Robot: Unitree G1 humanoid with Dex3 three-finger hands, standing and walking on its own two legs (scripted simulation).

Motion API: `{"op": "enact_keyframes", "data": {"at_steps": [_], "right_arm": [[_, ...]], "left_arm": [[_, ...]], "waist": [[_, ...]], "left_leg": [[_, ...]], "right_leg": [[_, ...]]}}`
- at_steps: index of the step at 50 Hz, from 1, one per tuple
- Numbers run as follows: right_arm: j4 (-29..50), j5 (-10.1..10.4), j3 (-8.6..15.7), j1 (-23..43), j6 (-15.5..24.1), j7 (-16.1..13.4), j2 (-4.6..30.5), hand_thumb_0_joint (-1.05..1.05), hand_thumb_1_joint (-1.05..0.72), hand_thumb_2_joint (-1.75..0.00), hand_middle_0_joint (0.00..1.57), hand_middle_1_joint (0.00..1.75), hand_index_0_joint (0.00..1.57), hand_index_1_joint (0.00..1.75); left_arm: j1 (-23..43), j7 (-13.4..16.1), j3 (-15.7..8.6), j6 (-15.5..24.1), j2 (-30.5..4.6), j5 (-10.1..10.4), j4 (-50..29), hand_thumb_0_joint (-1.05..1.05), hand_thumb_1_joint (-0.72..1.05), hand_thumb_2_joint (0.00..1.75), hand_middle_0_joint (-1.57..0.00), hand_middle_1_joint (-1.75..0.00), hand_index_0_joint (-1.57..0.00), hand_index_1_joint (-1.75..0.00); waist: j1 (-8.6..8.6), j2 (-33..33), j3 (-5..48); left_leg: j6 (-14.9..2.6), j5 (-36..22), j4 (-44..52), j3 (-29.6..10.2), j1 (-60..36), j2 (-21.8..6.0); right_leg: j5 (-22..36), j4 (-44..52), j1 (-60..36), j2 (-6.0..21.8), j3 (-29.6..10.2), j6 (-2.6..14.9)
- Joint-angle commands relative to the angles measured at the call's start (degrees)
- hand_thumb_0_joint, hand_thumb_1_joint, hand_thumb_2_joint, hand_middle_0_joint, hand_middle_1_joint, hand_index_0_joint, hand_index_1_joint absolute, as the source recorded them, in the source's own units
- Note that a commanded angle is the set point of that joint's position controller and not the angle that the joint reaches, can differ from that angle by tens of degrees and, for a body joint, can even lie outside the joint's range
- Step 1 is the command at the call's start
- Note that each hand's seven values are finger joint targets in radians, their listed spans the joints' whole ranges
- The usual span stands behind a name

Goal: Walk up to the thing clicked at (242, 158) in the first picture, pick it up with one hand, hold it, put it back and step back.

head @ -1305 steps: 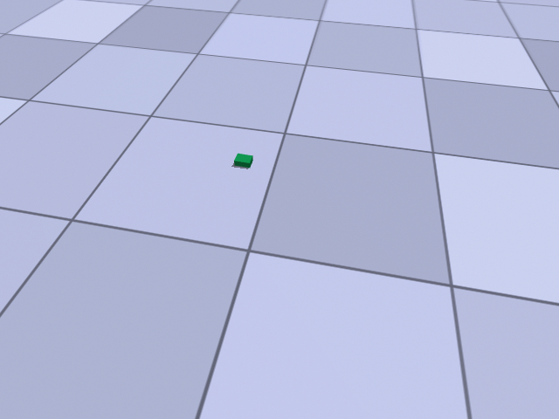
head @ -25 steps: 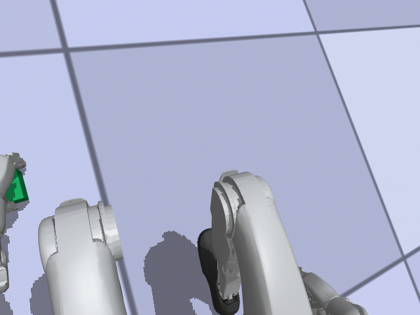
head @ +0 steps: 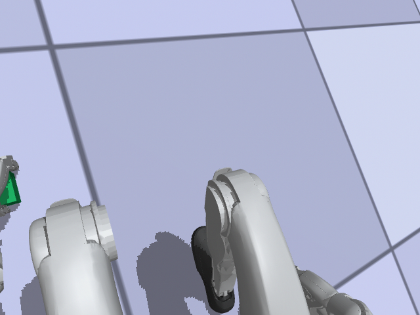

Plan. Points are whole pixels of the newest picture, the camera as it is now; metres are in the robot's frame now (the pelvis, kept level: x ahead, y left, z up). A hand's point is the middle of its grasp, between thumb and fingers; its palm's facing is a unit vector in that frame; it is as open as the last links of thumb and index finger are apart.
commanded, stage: rest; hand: left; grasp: from above
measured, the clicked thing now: out of the picture +0.36 +0.33 -0.26
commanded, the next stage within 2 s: open in 0.08 s
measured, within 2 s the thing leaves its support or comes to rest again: neither
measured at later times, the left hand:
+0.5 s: hand out of the picture +0.35 +0.31 -0.23, palm faces -0.44 -0.15 -0.88, open 9.9 cm
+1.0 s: hand out of the picture +0.35 +0.32 -0.24, palm faces -0.43 -0.14 -0.89, open 13.1 cm
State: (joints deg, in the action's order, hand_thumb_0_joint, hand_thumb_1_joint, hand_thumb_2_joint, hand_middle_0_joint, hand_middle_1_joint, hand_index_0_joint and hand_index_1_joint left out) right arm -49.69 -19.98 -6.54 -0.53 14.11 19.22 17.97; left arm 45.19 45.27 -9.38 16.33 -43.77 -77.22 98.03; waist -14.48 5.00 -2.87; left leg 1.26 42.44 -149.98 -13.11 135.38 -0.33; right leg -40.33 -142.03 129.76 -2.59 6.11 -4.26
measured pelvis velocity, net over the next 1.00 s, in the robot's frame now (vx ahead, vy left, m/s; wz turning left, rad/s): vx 0.00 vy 0.00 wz -0.01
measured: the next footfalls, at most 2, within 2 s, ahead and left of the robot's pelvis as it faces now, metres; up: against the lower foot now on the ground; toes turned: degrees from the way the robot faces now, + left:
none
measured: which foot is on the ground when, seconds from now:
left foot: down 0.00-1.00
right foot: down 0.00-1.00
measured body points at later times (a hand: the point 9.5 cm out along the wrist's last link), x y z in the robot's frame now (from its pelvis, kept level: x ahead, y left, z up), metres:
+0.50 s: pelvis +0.00 +0.00 +0.00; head +0.23 +0.11 +0.37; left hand +0.37 +0.32 -0.18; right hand +0.10 -0.27 -0.08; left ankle +0.06 +0.13 -0.25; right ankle +0.10 -0.13 -0.25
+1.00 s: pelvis +0.00 +0.00 +0.01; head +0.24 +0.12 +0.37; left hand +0.37 +0.32 -0.19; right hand +0.11 -0.27 -0.07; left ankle +0.06 +0.13 -0.25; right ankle +0.10 -0.13 -0.25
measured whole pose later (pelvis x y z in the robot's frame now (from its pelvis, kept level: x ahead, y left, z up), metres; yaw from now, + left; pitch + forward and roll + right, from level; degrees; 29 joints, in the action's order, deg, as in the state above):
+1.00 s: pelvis +0.00 +0.00 +0.01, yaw -1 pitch +26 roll -12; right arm -48.6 -18.9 -7.5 1.6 17.3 21.0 19.3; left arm 46.1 45.2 -7.8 15.0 -45.4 -74.4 97.6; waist -14.5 6.1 -5.5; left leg 1.1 42.6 -149.6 -14.2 134.2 -0.1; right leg -40.3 -140.7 127.8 -2.7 7.1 -4.5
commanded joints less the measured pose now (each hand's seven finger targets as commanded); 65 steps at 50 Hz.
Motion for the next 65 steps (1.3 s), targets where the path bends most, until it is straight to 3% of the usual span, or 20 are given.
{"op": "enact_keyframes", "data": {"at_steps": [1, 6, 9, 13, 14, 15, 17, 31, 32, 43, 44, 48, 49, 51, 53, 55, 60, 61, 64, 65], "right_arm": [[0.7, 0.4, 4.0, -7.6, 1.0, 0.3, 17.2, 0.0, -0.9, -0.9, 0.2, 0.3, 0.2, 0.3], [1.7, 0.5, 4.3, -7.7, 1.4, 0.6, 17.5, 0.0, -0.9, -0.9, 0.2, 0.3, 0.2, 0.3], [1.4, 0.8, 3.9, -7.0, 1.3, 0.5, 17.3, 0.0, -0.9, -0.9, 0.2, 0.3, 0.2, 0.3], [2.2, 0.7, 4.3, -6.6, 1.2, 0.4, 17.6, 0.0, -0.9, -0.9, 0.2, 0.3, 0.2, 0.3], [1.3, 0.6, 3.6, -6.4, 0.9, 0.3, 17.2, 0.0, -0.9, -0.9, 0.2, 0.3, 0.2, 0.3], [1.9, 0.7, 4.1, -6.8, 1.2, 0.5, 17.5, 0.0, -0.9, -0.9, 0.2, 0.3, 0.2, 0.3], [1.5, 0.5, 3.7, -7.1, 0.7, 0.4, 17.4, 0.0, -0.9, -0.9, 0.2, 0.3, 0.2, 0.3], [2.1, 1.1, 3.8, -5.7, 2.1, 0.7, 18.0, 0.0, -0.89, -0.9, 0.2, 0.3, 0.2, 0.3], [1.4, 0.8, 3.8, -6.2, 2.1, 0.8, 18.6, 0.0, -0.89, -0.9, 0.2, 0.3, 0.2, 0.3], [2.3, 1.5, 4.0, -4.9, 3.2, 1.5, 18.4, 0.0, -0.89, -0.9, 0.2, 0.3, 0.2, 0.3], [1.5, 1.3, 4.0, -6.3, 3.0, 1.4, 18.9, 0.0, -0.89, -0.9, 0.2, 0.3, 0.2, 0.3], [1.4, 1.5, 3.7, -6.5, 3.5, 1.7, 18.1, 0.0, -0.89, -0.9, 0.2, 0.3, 0.2, 0.3], [1.1, 1.2, 3.9, -6.7, 3.3, 1.6, 18.9, 0.0, -0.89, -0.9, 0.2, 0.3, 0.2, 0.3], [1.4, 1.5, 3.9, -6.8, 3.3, 1.6, 18.9, 0.0, -0.89, -0.9, 0.2, 0.3, 0.2, 0.3], [1.3, 1.2, 3.6, -7.4, 3.2, 1.9, 18.8, 0.0, -0.89, -0.9, 0.2, 0.3, 0.2, 0.3], [2.0, 1.5, 3.6, -6.3, 3.3, 1.9, 18.7, 0.0, -0.89, -0.9, 0.2, 0.3, 0.2, 0.3], [2.0, 1.3, 3.5, -7.4, 2.7, 1.8, 18.9, 0.0, -0.88, -0.9, 0.2, 0.3, 0.2, 0.3], [1.4, 1.6, 3.1, -6.9, 2.5, 1.9, 18.0, 0.0, -0.88, -0.9, 0.2, 0.3, 0.2, 0.3], [2.1, 1.6, 3.0, -7.2, 2.5, 1.9, 19.1, 0.0, -0.9, -0.9, 0.2, 0.3, 0.2, 0.3], [0.9, 1.5, 3.2, -8.4, 2.2, 2.0, 19.0, 0.0, -0.9, -0.9, 0.2, 0.3, 0.2, 0.3]], "left_arm": [[12.1, 1.5, -1.7, -1.0, -14.8, 0.9, -3.0, 0.0, 0.71, 0.55, -1.13, -0.37, -1.11, -0.39], [11.6, 1.1, -0.4, -0.9, -12.9, 1.7, -2.9, 0.0, 0.67, 0.54, -1.11, -0.35, -1.08, -0.38], [10.9, 1.2, -1.0, -0.6, -14.8, 1.6, -1.1, 0.0, 0.65, 0.53, -1.1, -0.35, -1.07, -0.38], [11.2, 1.0, 0.2, -0.5, -13.1, 2.0, -2.8, 0.0, 0.33, 0.61, -0.84, -0.44, -0.81, -0.47], [10.3, 1.5, -1.3, -0.5, -15.0, 1.8, -1.9, 0.0, 0.25, 0.61, -0.8, -0.45, -0.76, -0.49], [11.1, 1.0, 0.1, -0.4, -13.8, 1.6, -2.5, 0.0, 0.2, 0.64, -0.76, -0.46, -0.72, -0.51], [10.4, 1.6, -1.4, -0.1, -15.4, 1.8, -1.9, 0.0, 0.1, 0.63, -0.68, -0.49, -0.64, -0.53], [12.4, 2.3, 1.7, -0.3, -12.8, 2.0, -4.6, 0.0, -0.23, 0.76, -0.37, -0.69, -0.35, -0.72], [11.6, 2.8, -0.4, -0.4, -15.1, 2.0, -3.9, 0.0, -0.24, 0.77, -0.36, -0.71, -0.34, -0.74], [13.4, 2.8, 2.0, -0.9, -12.7, 2.7, -6.2, 0.0, -0.36, 0.88, -0.22, -0.86, -0.2, -0.88], [12.0, 2.9, 0.2, -1.1, -13.9, 3.0, -4.9, 0.0, -0.39, 0.89, -0.2, -0.88, -0.19, -0.89], [12.0, 1.4, 2.5, -1.4, -10.8, 3.9, -3.6, 0.0, -0.43, 0.91, -0.16, -0.91, -0.14, -0.92], [11.3, 1.4, 0.3, -1.2, -14.2, 4.0, -4.0, 0.0, -0.44, 0.93, -0.15, -0.92, -0.13, -0.93], [11.4, 0.4, 0.8, -1.1, -13.7, 3.6, -4.5, 0.0, -0.46, 0.96, -0.13, -0.93, -0.11, -0.95], [10.1, -0.3, -1.0, -0.8, -16.0, 3.5, -3.6, 0.0, -0.46, 0.97, -0.12, -0.97, -0.11, -0.98], [11.2, -0.8, 1.1, 0.0, -12.8, 4.2, -5.5, 0.0, -0.48, 0.97, -0.1, -0.97, -0.09, -0.98], [10.6, -0.6, 0.1, 1.2, -14.3, 3.9, -6.1, 0.0, -0.49, 0.97, -0.06, -1.01, -0.06, -1.01], [10.8, -0.6, 2.7, 1.3, -11.7, 4.0, -6.3, 0.0, -0.5, 0.98, -0.06, -1.01, -0.06, -1.01], [11.0, 1.1, -0.1, 1.6, -15.4, 3.7, -7.7, 0.0, -0.49, 0.95, -0.07, -1.01, -0.1, -0.98], [10.6, 1.8, 0.2, 1.2, -14.4, 3.2, -7.9, 0.0, -0.48, 0.95, -0.07, -1.02, -0.1, -0.98]], "waist": [[-1.29, -20.5, 31.2], [-1.58, -18.5, 32.3], [-1.12, -18.8, 31.1], [-1.23, -18.4, 32.0], [-0.66, -17.8, 32.1], [-1.67, -18.3, 31.6], [-0.77, -18.7, 32.2], [-1.52, -19.9, 31.3], [-1.31, -19.2, 31.6], [-1.74, -21.1, 31.4], [-1.77, -21.0, 32.8], [-2.31, -21.2, 31.6], [-1.88, -21.5, 32.4], [-1.82, -23.0, 32.0], [-1.41, -23.9, 32.2], [-1.74, -23.5, 32.4], [-1.91, -22.7, 33.2], [-1.64, -22.1, 32.8], [-1.54, -22.7, 34.0], [-1.27, -23.6, 34.2]], "left_leg": [[-2.32, -9.9, 16.0, 6.9, -25.5, -0.2], [-2.54, -10.4, 15.9, 7.0, -25.3, -0.1], [-2.58, -9.6, 15.6, 7.0, -24.1, -0.2], [-2.5, -9.9, 16.0, 6.9, -24.3, -0.3], [-2.56, -9.7, 15.9, 6.7, -23.9, -0.3], [-2.63, -9.9, 15.4, 6.8, -24.7, -0.1], [-2.39, -10.8, 16.1, 6.6, -24.6, -0.4], [-2.26, -8.6, 16.6, 6.0, -25.3, -0.5], [-2.28, -9.3, 16.5, 5.8, -25.8, -0.5], [-2.12, -10.1, 16.2, 6.2, -26.6, -0.5], [-2.08, -11.2, 16.6, 6.3, -27.3, -0.6], [-2.07, -11.1, 16.5, 6.0, -27.2, -0.4], [-2.06, -11.4, 16.5, 5.7, -27.7, -0.6], [-1.73, -11.8, 17.1, 5.2, -28.7, -0.5], [-1.68, -12.1, 16.8, 5.6, -29.8, -0.6], [-1.72, -12.6, 17.1, 5.5, -29.3, -0.4], [-1.83, -13.3, 16.4, 6.0, -28.7, -0.5], [-1.87, -12.3, 16.2, 5.9, -27.9, -0.6], [-1.82, -14.4, 16.0, 5.5, -29.4, -0.7], [-1.74, -14.1, 16.9, 5.6, -29.6, -0.6]], "right_leg": [[11.4, 11.8, -15.4, -1.7, 8.0, 4.35], [11.9, 13.0, -17.5, -1.9, 7.5, 4.38], [11.2, 13.0, -17.3, -2.0, 7.1, 4.77], [11.4, 14.0, -18.5, -2.3, 7.0, 4.73], [11.5, 13.8, -18.0, -2.3, 7.2, 4.91], [11.6, 13.1, -17.4, -1.9, 7.3, 4.7], [12.5, 13.4, -18.6, -2.3, 7.3, 4.9], [10.4, 13.6, -17.8, -2.3, 7.5, 5.01], [11.1, 13.4, -17.7, -2.1, 7.9, 4.9], [12.0, 13.2, -18.1, -1.9, 7.7, 4.64], [13.1, 13.6, -19.5, -2.2, 7.8, 4.64], [12.9, 13.5, -18.8, -1.8, 8.1, 4.34], [13.3, 13.4, -18.9, -1.9, 8.4, 4.43], [13.5, 12.2, -17.7, -1.4, 8.7, 4.44], [14.0, 12.0, -18.0, -1.6, 8.8, 4.49], [14.3, 12.1, -18.4, -1.5, 8.9, 4.41], [15.3, 13.0, -20.0, -2.0, 8.6, 4.58], [14.4, 13.0, -19.8, -2.1, 8.2, 4.75], [16.3, 12.2, -20.0, -2.0, 8.8, 4.57], [15.8, 12.9, -19.9, -2.2, 8.9, 4.52]]}}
